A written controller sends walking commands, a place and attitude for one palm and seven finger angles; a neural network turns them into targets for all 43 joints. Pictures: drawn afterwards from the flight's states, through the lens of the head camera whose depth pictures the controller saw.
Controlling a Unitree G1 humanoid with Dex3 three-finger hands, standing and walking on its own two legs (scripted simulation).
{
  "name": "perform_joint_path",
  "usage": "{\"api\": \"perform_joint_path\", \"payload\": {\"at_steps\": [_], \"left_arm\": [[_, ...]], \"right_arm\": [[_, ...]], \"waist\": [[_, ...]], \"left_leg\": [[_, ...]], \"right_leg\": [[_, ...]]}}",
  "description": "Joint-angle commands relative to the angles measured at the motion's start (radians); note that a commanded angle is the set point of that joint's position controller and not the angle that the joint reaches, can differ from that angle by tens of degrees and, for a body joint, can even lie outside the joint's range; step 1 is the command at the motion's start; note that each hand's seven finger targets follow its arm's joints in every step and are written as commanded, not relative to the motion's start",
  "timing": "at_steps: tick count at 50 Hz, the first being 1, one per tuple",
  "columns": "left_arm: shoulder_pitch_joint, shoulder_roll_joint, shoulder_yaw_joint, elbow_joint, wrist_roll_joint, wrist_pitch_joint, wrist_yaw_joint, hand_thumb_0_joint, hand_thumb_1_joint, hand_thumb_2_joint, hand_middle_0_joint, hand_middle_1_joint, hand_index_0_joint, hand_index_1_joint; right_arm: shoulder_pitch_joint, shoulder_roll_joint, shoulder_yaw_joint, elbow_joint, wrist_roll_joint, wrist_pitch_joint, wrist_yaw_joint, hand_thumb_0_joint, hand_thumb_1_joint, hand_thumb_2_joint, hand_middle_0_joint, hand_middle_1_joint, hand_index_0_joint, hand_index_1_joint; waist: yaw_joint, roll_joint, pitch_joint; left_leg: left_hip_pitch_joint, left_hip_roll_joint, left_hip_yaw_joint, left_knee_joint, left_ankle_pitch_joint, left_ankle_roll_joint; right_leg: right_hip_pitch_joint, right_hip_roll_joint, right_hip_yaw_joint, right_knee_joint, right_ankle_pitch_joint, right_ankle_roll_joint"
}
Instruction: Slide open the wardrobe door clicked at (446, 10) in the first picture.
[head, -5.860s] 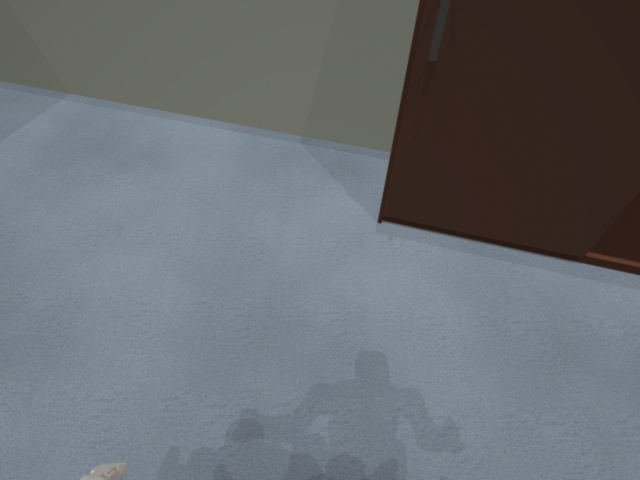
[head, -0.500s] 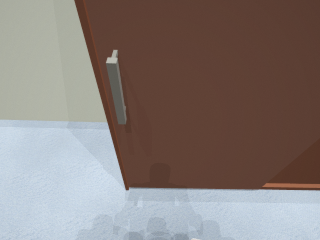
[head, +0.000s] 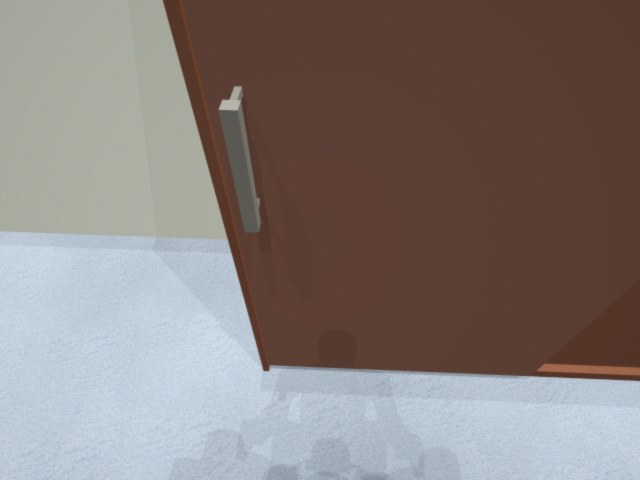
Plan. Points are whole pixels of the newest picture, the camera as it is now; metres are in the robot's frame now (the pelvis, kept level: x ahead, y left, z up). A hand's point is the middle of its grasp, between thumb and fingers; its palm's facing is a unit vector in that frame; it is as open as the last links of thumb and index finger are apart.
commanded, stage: come to a stop and stand still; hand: left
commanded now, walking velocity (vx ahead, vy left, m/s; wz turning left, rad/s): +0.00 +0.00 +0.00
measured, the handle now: (245, 165) +0.51 +0.16 +0.11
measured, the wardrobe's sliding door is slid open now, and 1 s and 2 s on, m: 0.00 0.00 0.00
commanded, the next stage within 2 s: look again from close up in 0.76 s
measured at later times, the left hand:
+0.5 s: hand out of the picture -0.02 +0.18 -0.17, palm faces +0.01 -0.98 -0.18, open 7.4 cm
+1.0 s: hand out of the picture +0.02 +0.19 -0.16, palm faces +0.01 -0.97 -0.23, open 7.3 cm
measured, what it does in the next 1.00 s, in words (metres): stands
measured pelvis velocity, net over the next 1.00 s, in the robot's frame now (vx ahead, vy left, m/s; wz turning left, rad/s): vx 0.00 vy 0.01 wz -0.01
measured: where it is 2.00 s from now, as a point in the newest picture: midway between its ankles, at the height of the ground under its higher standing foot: outside the picture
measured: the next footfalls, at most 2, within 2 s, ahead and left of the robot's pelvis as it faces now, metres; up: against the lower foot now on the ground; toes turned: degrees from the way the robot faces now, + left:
none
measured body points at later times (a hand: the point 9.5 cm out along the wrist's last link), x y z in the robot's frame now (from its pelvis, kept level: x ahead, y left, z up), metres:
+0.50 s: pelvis -0.01 +0.02 +0.00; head -0.01 +0.01 +0.45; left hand -0.02 +0.23 -0.16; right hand -0.01 -0.20 -0.16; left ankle -0.03 +0.14 -0.73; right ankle +0.03 -0.11 -0.73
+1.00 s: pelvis +0.00 +0.01 +0.01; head +0.00 -0.01 +0.45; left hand +0.02 +0.24 -0.14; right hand -0.02 -0.21 -0.16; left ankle -0.03 +0.14 -0.73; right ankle +0.03 -0.11 -0.73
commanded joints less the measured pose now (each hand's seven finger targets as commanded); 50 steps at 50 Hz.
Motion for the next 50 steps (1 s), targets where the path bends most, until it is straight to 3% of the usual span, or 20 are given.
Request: {"api": "perform_joint_path", "payload": {"at_steps": [1, 2, 4, 7, 9, 10, 11, 15, 18, 19, 20, 21, 22, 23, 26, 31, 34, 47, 50], "left_arm": [[-0.005, 0.076, 0.01, -0.055, 0.0, -0.001, 0.0, 0.0, 0.9, 0.9, -0.2, -0.3, -0.2, -0.3], [0.007, 0.076, 0.008, -0.037, 0.01, 0.002, -0.002, 0.0, 0.9, 0.9, -0.2, -0.3, -0.2, -0.3], [0.054, 0.066, -0.001, 0.001, 0.008, 0.001, -0.008, 0.0, 0.9, 0.9, -0.2, -0.3, -0.2, -0.3], [0.091, 0.071, -0.014, 0.032, 0.004, -0.016, -0.005, 0.0, 0.9, 0.9, -0.2, -0.3, -0.2, -0.3], [0.114, 0.091, -0.023, 0.058, 0.001, -0.033, 0.002, 0.0, 0.9, 0.9, -0.2, -0.3, -0.2, -0.3], [0.105, 0.104, -0.022, 0.068, -0.003, -0.042, 0.003, 0.0, 0.9, 0.9, -0.2, -0.3, -0.2, -0.3], [0.1, 0.1, -0.025, 0.072, -0.005, -0.045, 0.004, 0.0, 0.9, 0.9, -0.2, -0.3, -0.2, -0.3], [0.088, 0.085, -0.03, 0.083, -0.006, -0.04, 0.007, 0.0, 0.9, 0.9, -0.2, -0.3, -0.2, -0.3], [0.103, 0.075, -0.03, 0.092, -0.004, -0.036, 0.009, 0.0, 0.9, 0.9, -0.2, -0.3, -0.2, -0.3], [0.209, 0.086, -0.041, 0.12, 0.004, -0.064, 0.052, 0.0, 0.9, 0.9, -0.2, -0.3, -0.2, -0.3], [0.183, 0.127, -0.036, 0.086, -0.002, -0.076, 0.042, 0.0, 0.9, 0.9, -0.2, -0.3, -0.2, -0.3], [0.146, 0.122, -0.038, 0.068, -0.002, -0.075, 0.032, 0.0, 0.9, 0.9, -0.2, -0.3, -0.2, -0.3], [0.122, 0.107, -0.042, 0.056, -0.001, -0.072, 0.023, 0.0, 0.9, 0.9, -0.2, -0.3, -0.2, -0.3], [0.12, 0.098, -0.044, 0.052, -0.001, -0.067, 0.019, 0.0, 0.9, 0.9, -0.2, -0.3, -0.2, -0.3], [0.123, 0.077, -0.048, 0.045, -0.001, -0.056, 0.011, 0.0, 0.9, 0.9, -0.2, -0.3, -0.2, -0.3], [0.119, 0.082, -0.046, 0.038, -0.005, -0.058, 0.008, 0.0, 0.9, 0.9, -0.2, -0.3, -0.2, -0.3], [0.109, 0.091, -0.042, 0.034, -0.007, -0.061, 0.009, 0.0, 0.9, 0.9, -0.2, -0.3, -0.2, -0.3], [0.08, 0.113, -0.031, 0.036, -0.007, -0.065, 0.008, 0.0, 0.9, 0.9, -0.2, -0.3, -0.2, -0.3], [0.077, 0.122, -0.029, 0.043, -0.008, -0.066, 0.007, 0.0, 0.9, 0.9, -0.2, -0.3, -0.2, -0.3]], "right_arm": [[0.029, -0.128, -0.013, -0.038, -0.013, -0.015, -0.006, 0.0, -0.9, -0.9, 0.2, 0.3, 0.2, 0.3], [-0.026, -0.116, -0.011, -0.042, -0.01, -0.019, -0.01, 0.0, -0.9, -0.9, 0.2, 0.3, 0.2, 0.3], [-0.046, -0.105, -0.003, -0.037, -0.008, -0.022, -0.018, 0.0, -0.9, -0.9, 0.2, 0.3, 0.2, 0.3], [-0.004, -0.087, 0.001, -0.011, 0.0, -0.029, -0.023, 0.0, -0.9, -0.9, 0.2, 0.3, 0.2, 0.3], [0.051, -0.058, 0.006, 0.012, 0.007, -0.041, -0.02, 0.0, -0.9, -0.9, 0.2, 0.3, 0.2, 0.3], [0.068, -0.054, 0.008, 0.023, 0.007, -0.037, -0.021, 0.0, -0.9, -0.9, 0.2, 0.3, 0.2, 0.3], [0.079, -0.056, 0.008, 0.033, 0.008, -0.035, -0.02, 0.0, -0.9, -0.9, 0.2, 0.3, 0.2, 0.3], [0.086, -0.044, 0.017, 0.061, 0.006, -0.035, -0.018, 0.0, -0.9, -0.9, 0.2, 0.3, 0.2, 0.3], [0.094, -0.039, 0.019, 0.072, 0.004, -0.036, -0.017, 0.0, -0.9, -0.9, 0.2, 0.3, 0.2, 0.3], [0.024, -0.081, 0.02, 0.007, 0.006, -0.058, -0.006, 0.0, -0.9, -0.9, 0.2, 0.3, 0.2, 0.3], [0.076, -0.032, 0.022, -0.02, 0.003, -0.054, -0.005, 0.0, -0.9, -0.9, 0.2, 0.3, 0.2, 0.3], [0.11, -0.027, 0.026, -0.015, 0.003, -0.057, -0.004, 0.0, -0.9, -0.9, 0.2, 0.3, 0.2, 0.3], [0.123, -0.021, 0.029, -0.021, -0.006, -0.061, -0.002, 0.0, -0.9, -0.9, 0.2, 0.3, 0.2, 0.3], [0.133, -0.031, 0.029, -0.029, -0.005, -0.062, -0.004, 0.0, -0.9, -0.9, 0.2, 0.3, 0.2, 0.3], [0.136, -0.051, 0.029, -0.046, -0.003, -0.058, -0.009, 0.0, -0.9, -0.9, 0.2, 0.3, 0.2, 0.3], [0.162, -0.057, 0.033, -0.034, -0.005, -0.059, -0.008, 0.0, -0.9, -0.9, 0.2, 0.3, 0.2, 0.3], [0.17, -0.056, 0.034, -0.019, -0.006, -0.064, -0.009, 0.0, -0.9, -0.9, 0.2, 0.3, 0.2, 0.3], [0.158, -0.056, 0.036, 0.028, -0.005, -0.062, -0.013, 0.0, -0.9, -0.9, 0.2, 0.3, 0.2, 0.3], [0.146, -0.064, 0.036, 0.036, -0.005, -0.061, -0.013, 0.0, -0.9, -0.9, 0.2, 0.3, 0.2, 0.3]], "waist": [[-0.002, 0.184, 0.043], [0.018, 0.222, 0.075], [0.026, 0.199, 0.075], [0.018, 0.129, 0.064], [-0.004, 0.058, 0.008], [-0.019, -0.051, -0.042], [-0.026, -0.084, -0.051], [-0.026, -0.03, 0.019], [-0.019, -0.013, 0.045], [0.008, 0.006, 0.005], [-0.025, 0.038, -0.104], [-0.042, 0.066, -0.082], [-0.036, 0.114, -0.039], [-0.037, 0.117, -0.005], [-0.027, 0.024, 0.079], [-0.026, -0.024, 0.089], [-0.027, -0.01, 0.061], [-0.027, -0.028, 0.031], [-0.025, -0.005, 0.027]], "left_leg": [[-0.258, 0.233, -0.25, -0.346, -0.261, 0.101], [-0.307, 0.215, -0.218, -0.358, -0.251, 0.099], [-0.253, 0.169, -0.146, -0.317, -0.122, 0.087], [-0.13, 0.124, -0.094, -0.21, 0.075, 0.075], [-0.067, 0.081, -0.059, -0.134, 0.2, 0.045], [-0.022, 0.071, -0.037, -0.103, 0.193, 0.025], [0.013, 0.067, -0.025, -0.099, 0.165, 0.02], [-0.017, 0.074, -0.037, -0.155, 0.091, 0.022], [-0.051, 0.073, -0.04, -0.176, 0.04, 0.025], [-0.081, 0.091, 0.001, -0.009, 0.175, 0.008], [-0.059, 0.021, -0.017, -0.026, 0.02, 0.005], [-0.047, 0.038, -0.032, -0.062, 0.037, 0.013], [-0.063, 0.046, -0.047, -0.072, 0.082, 0.023], [-0.095, 0.062, -0.064, -0.097, 0.074, 0.032], [-0.171, 0.067, -0.091, -0.154, -0.027, 0.047], [-0.151, 0.052, -0.078, -0.163, -0.013, 0.047], [-0.119, 0.053, -0.07, -0.156, 0.056, 0.046], [-0.064, 0.055, -0.045, -0.143, 0.12, 0.034], [-0.058, 0.054, -0.04, -0.139, 0.127, 0.03]], "right_leg": [[0.092, 0.001, 0.036, 0.038, -0.176, 0.042], [0.138, -0.001, 0.039, 0.087, -0.14, 0.041], [0.129, 0.004, 0.052, 0.118, -0.097, 0.038], [0.129, -0.006, 0.084, -0.039, -0.02, 0.036], [0.184, -0.056, 0.141, -0.112, 0.127, 0.019], [0.184, -0.067, 0.166, -0.115, 0.15, 0.006], [0.16, -0.077, 0.174, -0.133, 0.118, -0.001], [0.118, -0.055, 0.163, -0.167, -0.048, 0.007], [0.123, -0.051, 0.16, -0.178, -0.089, 0.01], [0.18, -0.084, 0.157, -0.07, 0.24, -0.003], [0.2, -0.114, 0.217, -0.084, 0.107, -0.028], [0.138, -0.092, 0.2, -0.08, -0.071, -0.043], [0.103, -0.065, 0.169, -0.071, -0.104, -0.039], [0.1, -0.045, 0.152, -0.063, -0.122, -0.033], [0.101, -0.026, 0.138, -0.066, -0.146, -0.025], [0.103, -0.033, 0.153, -0.087, -0.143, -0.024], [0.131, -0.039, 0.148, -0.081, -0.081, -0.025], [0.162, -0.054, 0.152, -0.095, 0.001, -0.031], [0.165, -0.059, 0.155, -0.099, 0.013, -0.033]]}}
